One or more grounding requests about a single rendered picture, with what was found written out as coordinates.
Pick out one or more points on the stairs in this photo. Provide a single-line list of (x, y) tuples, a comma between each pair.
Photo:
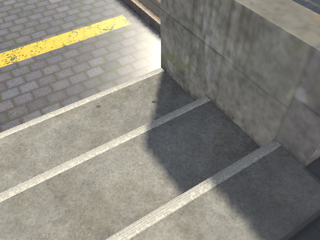
[(90, 169)]

